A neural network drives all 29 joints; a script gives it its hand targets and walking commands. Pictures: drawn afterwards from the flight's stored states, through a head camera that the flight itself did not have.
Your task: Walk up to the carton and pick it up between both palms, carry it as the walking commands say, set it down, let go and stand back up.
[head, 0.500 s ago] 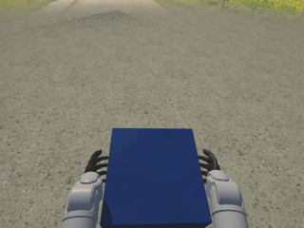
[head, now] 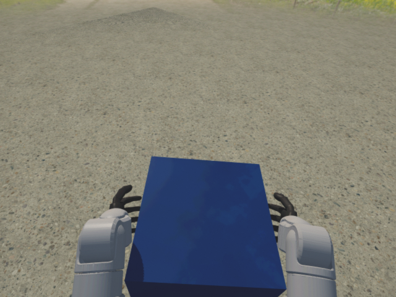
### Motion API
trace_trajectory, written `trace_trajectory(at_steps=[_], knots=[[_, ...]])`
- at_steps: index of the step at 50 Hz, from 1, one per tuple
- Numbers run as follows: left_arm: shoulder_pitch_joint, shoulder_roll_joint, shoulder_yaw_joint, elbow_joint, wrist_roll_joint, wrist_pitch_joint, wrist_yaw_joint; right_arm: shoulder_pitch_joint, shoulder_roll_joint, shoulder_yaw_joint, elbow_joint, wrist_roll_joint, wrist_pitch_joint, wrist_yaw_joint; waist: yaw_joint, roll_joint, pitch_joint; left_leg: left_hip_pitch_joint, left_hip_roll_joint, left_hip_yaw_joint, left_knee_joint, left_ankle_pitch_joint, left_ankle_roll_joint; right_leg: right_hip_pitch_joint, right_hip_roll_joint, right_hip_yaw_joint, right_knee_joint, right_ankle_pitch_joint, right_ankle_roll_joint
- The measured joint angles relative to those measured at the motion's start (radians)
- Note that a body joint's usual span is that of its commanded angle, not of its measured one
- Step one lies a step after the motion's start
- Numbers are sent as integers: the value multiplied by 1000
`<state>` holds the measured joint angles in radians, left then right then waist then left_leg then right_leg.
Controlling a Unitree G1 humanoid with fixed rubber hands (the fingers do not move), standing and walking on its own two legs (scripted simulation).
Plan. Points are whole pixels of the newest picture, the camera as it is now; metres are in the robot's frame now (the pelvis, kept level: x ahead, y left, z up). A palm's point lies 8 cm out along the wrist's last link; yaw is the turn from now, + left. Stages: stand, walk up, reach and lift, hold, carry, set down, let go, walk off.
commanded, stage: carry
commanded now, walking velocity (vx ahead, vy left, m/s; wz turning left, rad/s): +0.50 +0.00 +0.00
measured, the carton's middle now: (200, 236) +0.29 +0.00 +0.00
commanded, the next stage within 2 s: none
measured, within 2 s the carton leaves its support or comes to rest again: neither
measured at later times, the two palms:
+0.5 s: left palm (144, 125) +0.59 +0.16 +0.08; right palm (256, 129) +0.58 -0.16 +0.08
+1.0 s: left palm (156, 78) +0.93 +0.18 +0.07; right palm (236, 82) +0.93 -0.14 +0.07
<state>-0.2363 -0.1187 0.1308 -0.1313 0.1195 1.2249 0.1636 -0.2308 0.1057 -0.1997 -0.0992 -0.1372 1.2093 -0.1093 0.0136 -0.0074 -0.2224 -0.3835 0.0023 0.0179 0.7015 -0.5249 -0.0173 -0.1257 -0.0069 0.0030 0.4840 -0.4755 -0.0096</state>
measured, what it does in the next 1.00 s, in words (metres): walks ahead: left foot, then right foot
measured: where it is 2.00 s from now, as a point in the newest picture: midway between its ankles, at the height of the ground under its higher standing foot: (182, 171)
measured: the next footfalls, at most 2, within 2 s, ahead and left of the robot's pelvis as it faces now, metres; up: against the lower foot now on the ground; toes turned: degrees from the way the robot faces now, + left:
left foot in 0.02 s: +0.02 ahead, +0.12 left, +0.00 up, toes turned +1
right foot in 0.26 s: +0.24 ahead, -0.14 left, +0.00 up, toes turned -4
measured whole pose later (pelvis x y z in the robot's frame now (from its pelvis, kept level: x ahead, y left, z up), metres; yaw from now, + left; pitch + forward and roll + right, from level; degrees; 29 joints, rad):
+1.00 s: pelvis +0.65 +0.02 +0.00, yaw +0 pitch +7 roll -2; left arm -0.21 -0.14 0.14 -0.22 0.13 1.20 0.16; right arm -0.22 0.14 -0.20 -0.21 -0.12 1.21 -0.15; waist 0.00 0.04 -0.13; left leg -0.28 0.03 0.07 0.86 -0.52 0.03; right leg -0.41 -0.04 -0.11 0.55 -0.25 0.02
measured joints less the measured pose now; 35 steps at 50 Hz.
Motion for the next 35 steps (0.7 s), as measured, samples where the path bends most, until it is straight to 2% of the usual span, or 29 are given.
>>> trace_trajectory(at_steps=[1, 2, 3, 4, 6, 8, 10, 11, 12, 13, 14, 17, 19, 23, 26, 28, 29, 32, 33, 35], knots=[[-2, -1, -1, -17, 0, 3, 1, 0, 0, 0, -14, 5, 1, -1, -1, -7, 14, -4, -6, 9, -29, 47, 1, 17, 0, -1, 21, -21, 0], [4, -1, 0, -29, 0, 8, 3, 2, 4, 0, -17, 9, 1, -5, -1, -20, 17, 15, -14, 10, -45, 163, 14, 19, -5, -1, 76, -39, 0], [15, -1, 3, -35, 0, 12, 2, 9, 12, 0, -17, 10, 3, -9, -4, -40, 17, 52, -24, 18, -47, 170, 24, 7, -18, -2, 169, -40, 0], [27, -1, 4, -40, 0, 13, 1, 9, 17, 0, -17, 10, 9, -13, -9, -40, 17, 94, -25, 18, -50, 129, 31, -19, -19, -8, 293, -20, 6], [35, -1, 4, -46, 0, 16, 1, 8, 20, 0, -18, 10, 13, -15, -9, -14, 19, 161, -9, 18, -58, 54, 38, -106, -3, -14, 499, -79, 9], [31, 0, 5, -61, 0, 22, 3, 7, 23, 0, -26, 11, 12, -15, -9, 18, 20, 213, 13, 19, -88, 19, 38, -220, -2, -36, 568, -158, 9], [17, 0, 5, -66, 0, 24, 2, 7, 23, 0, -42, 11, 13, -18, -8, 37, 30, 266, 30, 19, -132, 8, 30, -317, -3, -42, 491, -160, 9], [12, 1, 5, -66, 0, 23, 0, 7, 23, 0, -50, 11, 14, -20, -9, 47, 39, 293, 39, 19, -147, -2, 28, -342, -3, -47, 398, -112, 9], [7, 1, 5, -66, 0, 24, -1, 7, 24, 0, -58, 11, 17, -22, -9, 54, 47, 319, 48, 20, -149, -16, 24, -345, -3, -58, 275, -18, 9], [5, 0, 5, -65, 0, 24, -1, 9, 23, 0, -60, 11, 18, -23, -13, 56, 46, 330, 55, 20, -130, -33, 22, -338, -3, -64, 198, 134, 9], [6, -3, 5, -61, 0, 21, -1, 11, 22, 0, -60, 11, 19, -24, -16, 56, 46, 322, 63, 21, -70, -39, 21, -321, -3, -73, 193, 229, 8], [20, -12, 5, -52, 1, 13, 0, 14, 17, 0, -60, 11, 29, -28, -11, 45, 47, 188, 42, 24, 262, -21, 21, -251, -8, -78, 178, 125, 6], [21, -14, 5, -52, 1, 10, 0, 14, 17, 0, -61, 11, 28, -28, -12, 40, 47, 66, 25, 23, 391, -5, 21, -197, -10, -79, 111, 115, 10], [21, -19, 5, -60, 2, -6, -1, 13, 17, 0, -78, 11, 18, -29, -13, 39, 55, -147, 37, 20, 362, 27, 21, -67, -11, -81, -19, 108, 27], [21, -20, 3, -65, 2, -9, 0, 14, 16, 0, -83, 11, 15, -29, -14, 30, 58, -208, 50, 18, 123, 151, 21, 41, -19, -81, -50, 51, 48], [21, -19, 1, -87, 2, -11, 1, 12, 18, 0, -97, 16, 8, -28, -12, 19, 56, -200, 47, 23, -10, 332, 27, 71, -35, -81, 26, -28, 64], [21, -15, 2, -90, 2, -15, -2, 12, 25, 0, -97, 16, -1, -31, -13, -1, 60, -191, 35, 39, 23, 348, 43, 50, -60, -81, 127, -40, 65], [21, -13, 12, -82, 6, -13, -10, 12, 35, 0, -94, 16, 2, -40, -14, -2, 82, -130, 27, 44, 37, 233, 74, -87, -44, -80, 472, -32, 66], [21, -13, 12, -82, 7, -11, -10, 12, 35, 0, -94, 16, 3, -40, -14, 4, 92, -102, 29, 45, 18, 217, 76, -137, -35, -79, 551, -24, 66], [21, -12, 12, -83, 7, -10, -10, 12, 36, 0, -95, 16, 4, -41, -12, 15, 104, -45, 31, 46, -31, 206, 74, -220, -31, -77, 602, -6, 65]])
